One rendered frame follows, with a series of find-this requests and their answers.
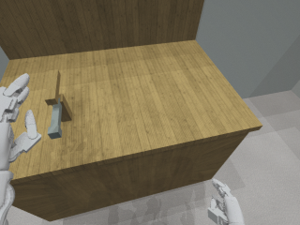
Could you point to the robot left hand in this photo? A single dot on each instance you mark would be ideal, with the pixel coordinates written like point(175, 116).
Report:
point(11, 99)

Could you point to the counter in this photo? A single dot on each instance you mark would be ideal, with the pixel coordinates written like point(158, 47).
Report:
point(144, 109)

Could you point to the tap lever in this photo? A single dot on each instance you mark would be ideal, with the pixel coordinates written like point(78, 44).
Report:
point(55, 131)

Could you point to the robot left forearm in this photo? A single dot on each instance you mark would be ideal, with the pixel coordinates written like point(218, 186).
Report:
point(7, 195)

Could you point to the robot right hand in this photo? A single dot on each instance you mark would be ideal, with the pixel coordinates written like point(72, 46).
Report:
point(226, 211)

